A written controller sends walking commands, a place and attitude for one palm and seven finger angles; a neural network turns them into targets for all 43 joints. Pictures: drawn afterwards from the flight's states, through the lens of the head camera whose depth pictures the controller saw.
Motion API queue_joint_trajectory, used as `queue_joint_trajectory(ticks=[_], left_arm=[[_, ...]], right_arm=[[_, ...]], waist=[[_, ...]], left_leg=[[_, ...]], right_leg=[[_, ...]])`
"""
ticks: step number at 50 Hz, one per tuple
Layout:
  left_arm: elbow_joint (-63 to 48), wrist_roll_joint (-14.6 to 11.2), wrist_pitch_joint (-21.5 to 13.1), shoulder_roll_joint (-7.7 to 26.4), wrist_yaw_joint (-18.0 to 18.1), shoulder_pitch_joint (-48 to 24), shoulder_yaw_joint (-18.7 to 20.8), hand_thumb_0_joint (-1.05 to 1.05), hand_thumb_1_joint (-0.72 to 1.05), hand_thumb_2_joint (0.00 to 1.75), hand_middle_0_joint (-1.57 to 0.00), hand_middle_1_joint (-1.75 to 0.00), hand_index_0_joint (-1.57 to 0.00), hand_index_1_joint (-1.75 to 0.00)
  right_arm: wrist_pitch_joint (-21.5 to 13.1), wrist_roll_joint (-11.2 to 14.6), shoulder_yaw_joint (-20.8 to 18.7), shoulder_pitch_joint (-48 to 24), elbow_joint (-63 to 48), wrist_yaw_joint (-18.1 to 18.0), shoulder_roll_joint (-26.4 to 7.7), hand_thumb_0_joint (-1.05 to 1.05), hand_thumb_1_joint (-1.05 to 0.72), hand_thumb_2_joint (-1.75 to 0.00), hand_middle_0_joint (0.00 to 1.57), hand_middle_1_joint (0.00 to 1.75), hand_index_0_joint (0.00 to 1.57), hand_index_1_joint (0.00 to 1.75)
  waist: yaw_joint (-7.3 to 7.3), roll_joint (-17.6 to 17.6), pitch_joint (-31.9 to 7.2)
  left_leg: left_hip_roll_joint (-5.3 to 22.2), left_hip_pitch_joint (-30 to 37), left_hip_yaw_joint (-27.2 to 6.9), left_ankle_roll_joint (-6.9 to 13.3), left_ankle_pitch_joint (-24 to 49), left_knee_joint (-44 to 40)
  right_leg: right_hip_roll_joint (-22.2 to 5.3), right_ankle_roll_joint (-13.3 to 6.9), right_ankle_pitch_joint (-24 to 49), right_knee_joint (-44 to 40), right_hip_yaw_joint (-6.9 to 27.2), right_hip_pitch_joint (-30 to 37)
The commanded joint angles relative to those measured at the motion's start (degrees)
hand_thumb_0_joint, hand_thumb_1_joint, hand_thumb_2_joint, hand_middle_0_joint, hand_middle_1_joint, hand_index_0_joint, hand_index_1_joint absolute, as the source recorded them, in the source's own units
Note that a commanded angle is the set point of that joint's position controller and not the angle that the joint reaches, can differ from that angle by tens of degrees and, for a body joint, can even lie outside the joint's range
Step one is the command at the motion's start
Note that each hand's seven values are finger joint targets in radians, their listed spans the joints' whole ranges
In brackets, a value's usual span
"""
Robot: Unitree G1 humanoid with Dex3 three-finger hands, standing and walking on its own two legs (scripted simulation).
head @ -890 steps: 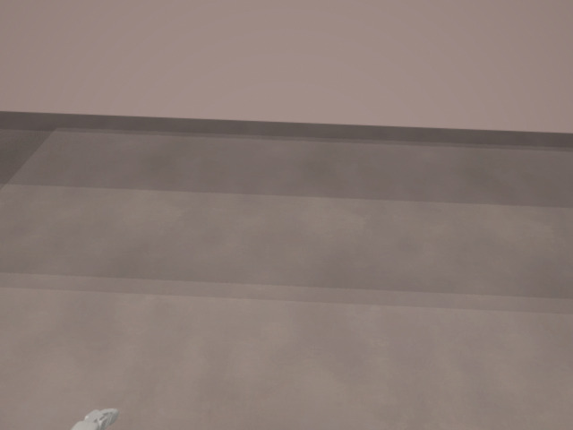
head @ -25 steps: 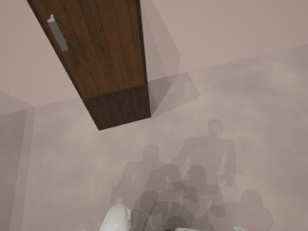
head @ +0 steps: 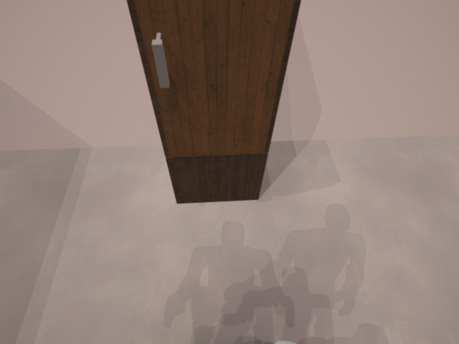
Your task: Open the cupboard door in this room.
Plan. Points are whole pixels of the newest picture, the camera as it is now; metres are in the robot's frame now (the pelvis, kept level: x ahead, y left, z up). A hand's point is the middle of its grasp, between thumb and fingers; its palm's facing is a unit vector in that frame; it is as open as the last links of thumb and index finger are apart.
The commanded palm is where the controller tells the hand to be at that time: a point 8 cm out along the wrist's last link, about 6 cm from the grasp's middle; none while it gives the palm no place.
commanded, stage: turn to face it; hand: left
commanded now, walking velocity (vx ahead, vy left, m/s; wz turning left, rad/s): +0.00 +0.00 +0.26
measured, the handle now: (161, 60) +0.75 +0.23 +0.06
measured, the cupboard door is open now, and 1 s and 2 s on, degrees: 0 0 0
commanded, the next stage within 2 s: take the last steps up to it in 0.10 s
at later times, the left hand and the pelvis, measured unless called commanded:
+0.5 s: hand out of the picture -0.01 +0.11 -0.15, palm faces +0.19 -0.95 -0.24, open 7.3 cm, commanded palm none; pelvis +0.00 -0.07 +0.01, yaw +8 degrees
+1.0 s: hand out of the picture +0.06 +0.18 -0.18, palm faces +0.21 -0.97 -0.14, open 7.4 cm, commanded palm none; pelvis +0.10 +0.01 +0.01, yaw +9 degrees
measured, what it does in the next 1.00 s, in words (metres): walks ahead: right foot, then left foot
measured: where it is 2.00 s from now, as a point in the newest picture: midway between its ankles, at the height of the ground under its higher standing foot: outside the picture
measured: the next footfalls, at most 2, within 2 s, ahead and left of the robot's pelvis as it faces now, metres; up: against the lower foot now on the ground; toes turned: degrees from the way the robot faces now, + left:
right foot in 0.26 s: +0.06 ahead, -0.16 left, +0.00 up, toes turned +0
left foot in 0.78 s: +0.07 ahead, +0.10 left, +0.00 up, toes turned +17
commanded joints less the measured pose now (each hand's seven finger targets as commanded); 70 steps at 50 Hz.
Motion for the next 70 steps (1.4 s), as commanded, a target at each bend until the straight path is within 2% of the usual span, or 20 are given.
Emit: queue_joint_trajectory(ticks=[1, 8, 11, 13, 15, 18, 21, 32, 37, 38, 39, 41, 48, 57, 60, 61, 62, 63, 64, 70], left_arm=[[-4.32, 0.30, -0.62, 3.48, 0.18, -0.27, 0.94, 0.00, 0.90, 0.90, -0.20, -0.30, -0.20, -0.30], [-5.18, 0.05, -0.26, 4.13, 0.28, -1.46, 0.92, 0.00, 0.90, 0.90, -0.20, -0.30, -0.20, -0.30], [-3.06, 0.20, -1.38, 5.36, 0.33, 4.87, 1.20, 0.00, 0.90, 0.90, -0.20, -0.30, -0.20, -0.30], [-3.09, 1.43, -2.31, 13.46, 0.45, 6.36, 2.11, 0.00, 0.90, 0.90, -0.20, -0.30, -0.20, -0.30], [-5.08, 1.14, -1.74, 12.99, 0.55, 3.52, 2.65, 0.00, 0.90, 0.90, -0.20, -0.30, -0.20, -0.30], [-4.83, 0.97, -3.03, 8.22, 0.09, 0.68, 1.43, 0.00, 0.90, 0.90, -0.20, -0.30, -0.20, -0.30], [-3.46, 0.85, -4.19, 6.80, -0.32, 5.07, 1.02, 0.00, 0.90, 0.90, -0.20, -0.30, -0.20, -0.30], [2.45, 1.66, -5.15, 6.72, -0.31, 15.44, 1.33, 0.00, 0.90, 0.90, -0.20, -0.30, -0.20, -0.30], [3.25, 0.88, -4.29, 5.85, -0.56, 12.23, 1.40, 0.00, 0.90, 0.90, -0.20, -0.30, -0.20, -0.30], [2.89, 0.71, -4.06, 4.00, -0.76, 11.55, 0.94, 0.00, 0.90, 0.90, -0.20, -0.30, -0.20, -0.30], [1.67, 0.53, -3.90, 0.78, -1.27, 11.65, 0.25, 0.00, 0.90, 0.90, -0.20, -0.30, -0.20, -0.30], [-1.34, 1.28, -3.76, 0.63, -1.32, 6.11, 0.31, 0.00, 0.90, 0.90, -0.20, -0.30, -0.20, -0.30], [0.56, 1.46, -2.53, -0.42, -2.12, 7.40, 0.93, 0.00, 0.90, 0.90, -0.20, -0.30, -0.20, -0.30], [-6.13, 0.65, -2.25, 0.62, -2.54, -5.40, 0.79, 0.00, 0.90, 0.90, -0.20, -0.30, -0.20, -0.30], [-3.98, 0.82, -3.36, 2.57, -1.97, 2.56, 0.89, 0.00, 0.90, 0.90, -0.20, -0.30, -0.20, -0.30], [-1.84, 1.09, -4.04, 3.90, -1.56, 9.03, 1.30, 0.00, 0.90, 0.90, -0.20, -0.30, -0.20, -0.30], [0.09, 1.56, -5.09, 8.84, -0.55, 14.89, 2.40, 0.00, 0.90, 0.90, -0.20, -0.30, -0.20, -0.30], [0.94, 0.53, -5.36, 12.89, -0.08, 17.21, 2.83, 0.00, 0.90, 0.90, -0.20, -0.30, -0.20, -0.30], [-0.37, 0.24, -5.12, 13.36, 0.46, 13.21, 2.16, 0.00, 0.90, 0.90, -0.20, -0.30, -0.20, -0.30], [-5.21, 0.70, -2.08, 8.70, 1.69, -2.41, 1.20, 0.00, 0.90, 0.90, -0.20, -0.30, -0.20, -0.30]], right_arm=[[-0.67, 0.15, -2.63, 4.44, -1.90, -0.24, -10.39, 0.00, -0.90, -0.90, 0.20, 0.30, 0.20, 0.30], [0.39, -0.20, -3.68, 2.24, -2.73, 0.51, -10.96, 0.00, -0.90, -0.90, 0.20, 0.30, 0.20, 0.30], [0.50, 0.28, -3.57, 0.60, -3.22, 0.77, -9.57, 0.00, -0.90, -0.90, 0.20, 0.30, 0.20, 0.30], [0.86, 0.66, -2.39, 1.14, -5.11, 1.19, -2.97, 0.00, -0.90, -0.90, 0.20, 0.30, 0.20, 0.30], [2.16, -0.33, -3.61, -0.82, -5.85, 1.71, -6.76, 0.00, -0.90, -0.90, 0.20, 0.30, 0.20, 0.30], [1.74, -0.79, -3.53, 3.60, -2.39, 2.68, -5.22, 0.00, -0.90, -0.90, 0.20, 0.30, 0.20, 0.30], [1.40, -0.71, -3.46, 5.13, -1.39, 3.08, -4.04, 0.00, -0.90, -0.90, 0.20, 0.30, 0.20, 0.30], [-0.50, -0.15, -2.41, -3.45, -4.05, 3.23, -3.40, 0.00, -0.90, -0.90, 0.20, 0.30, 0.20, 0.30], [-2.33, 0.28, -1.84, 5.56, -0.98, 2.34, -2.65, 0.00, -0.90, -0.90, 0.20, 0.30, 0.20, 0.30], [-2.89, 0.37, -2.22, 10.92, 0.94, 1.73, -4.93, 0.00, -0.90, -0.90, 0.20, 0.30, 0.20, 0.30], [-3.19, -0.17, -3.38, 15.77, 2.32, 1.22, -9.68, 0.00, -0.90, -0.90, 0.20, 0.30, 0.20, 0.30], [-2.04, -0.31, -4.00, 18.06, 2.52, 0.71, -12.47, 0.00, -0.90, -0.90, 0.20, 0.30, 0.20, 0.30], [-4.64, 0.28, -1.52, 12.04, 1.34, 0.06, -4.64, 0.00, -0.90, -0.90, 0.20, 0.30, 0.20, 0.30], [-4.42, -0.47, -1.86, 14.62, 3.33, -0.54, -5.54, 0.00, -0.90, -0.90, 0.20, 0.30, 0.20, 0.30], [-3.92, -0.05, -2.46, 14.58, 3.96, -0.49, -7.16, 0.00, -0.90, -0.90, 0.20, 0.30, 0.20, 0.30], [-3.81, 0.50, -2.34, 13.93, 3.76, -0.35, -7.08, 0.00, -0.90, -0.90, 0.20, 0.30, 0.20, 0.30], [-3.74, 1.26, -1.98, 15.81, 3.58, 0.14, -4.43, 0.00, -0.90, -0.90, 0.20, 0.30, 0.20, 0.30], [-3.22, 2.10, -1.67, 18.66, 2.77, -0.08, -2.68, 0.00, -0.90, -0.90, 0.20, 0.30, 0.20, 0.30], [-2.62, 2.35, -1.85, 16.57, 2.49, -0.53, -3.89, 0.00, -0.90, -0.90, 0.20, 0.30, 0.20, 0.30], [2.91, 1.35, -2.31, 11.11, 2.28, 0.34, -1.98, 0.00, -0.90, -0.90, 0.20, 0.30, 0.20, 0.30]], waist=[[-1.12, 5.64, -9.74], [-0.80, 11.29, -6.19], [2.27, 6.94, -8.64], [2.67, -17.84, -6.13], [2.82, -16.33, 0.29], [-0.82, -8.29, 2.85], [-0.28, -7.28, 0.29], [3.86, -8.19, -1.18], [-1.10, -4.26, -4.47], [-3.33, 2.52, -6.12], [-5.07, 15.65, -7.01], [-5.87, 11.79, -0.02], [-0.19, 5.05, 0.84], [-1.34, 7.44, 3.74], [2.26, 4.58, -3.67], [5.28, 3.13, -7.27], [6.88, -6.01, -14.57], [4.88, -11.48, -21.77], [3.86, -6.67, -19.35], [-0.61, -3.78, -7.45]], left_leg=[[14.60, 11.01, -13.13, 8.15, 41.14, -7.46], [12.53, 2.47, -14.49, 6.51, 29.29, -8.15], [8.87, -4.35, -12.65, 2.34, 13.46, -3.24], [-1.19, -17.34, -2.59, -3.99, -16.90, 13.33], [2.25, -18.05, -5.73, -3.17, -15.82, 26.52], [3.63, -15.74, -3.85, -3.12, -5.21, 31.99], [3.44, -15.62, -1.97, -4.22, 0.38, 31.10], [5.62, -16.15, 0.48, -3.62, -5.79, 12.39], [2.27, 6.92, 5.51, -2.82, 1.14, -5.34], [5.24, 16.30, 1.58, -2.11, -0.79, -8.02], [17.20, 22.72, -15.05, 1.67, -9.56, -13.11], [25.47, 16.37, -23.07, 7.62, -15.87, -20.47], [15.80, 10.58, -3.48, 5.09, 21.65, -18.12], [16.09, 11.68, 1.02, 5.26, 38.56, -13.27], [14.63, 13.44, 1.81, 2.92, 50.06, -0.45], [12.11, 8.88, 3.23, 0.74, 45.14, 7.38], [6.76, -3.14, 5.30, -2.04, 24.17, 21.98], [0.30, -6.43, 1.74, -3.57, -19.22, 35.61], [1.30, -5.41, -4.14, -2.74, -20.92, 38.05], [2.44, -5.87, -4.80, -4.14, -12.80, 36.43]], right_leg=[[-0.54, 1.27, 3.33, 0.51, 1.31, -5.09], [0.92, 1.24, 6.33, -12.82, -0.61, 2.20], [-0.01, 1.02, 19.14, -29.41, -0.27, 15.50], [-19.58, -5.42, 6.11, -43.18, 22.13, 17.91], [-21.47, -9.39, -16.18, -50.79, 26.37, 4.08], [-14.78, -7.11, -5.25, -47.63, 14.96, 1.61], [-11.49, -5.52, 2.76, -46.54, 8.22, 6.26], [-15.90, -11.59, 5.63, -47.15, 11.22, 16.06], [-10.36, -8.50, 8.74, -37.59, 3.07, 5.74], [-7.33, -6.52, 8.27, -29.98, 0.29, -0.93], [-1.61, -3.66, 4.37, -15.94, -4.90, -11.95], [-1.54, -3.68, -0.85, 0.83, -2.22, -19.74], [-3.66, -1.43, 16.14, 9.83, 0.00, -17.43], [-2.13, -3.69, 17.48, -12.34, -2.93, -12.59], [2.40, -5.18, 20.82, -21.92, -5.70, 2.33], [1.85, -5.14, 31.06, -26.21, -5.22, 13.23], [-9.72, -8.74, 58.61, -23.77, 6.81, 28.91], [-23.43, -15.86, 88.95, -24.26, 19.81, 33.27], [-23.78, -18.58, 90.36, -26.60, 16.29, 27.79], [-16.38, -12.46, 58.44, -33.23, 6.34, 5.29]])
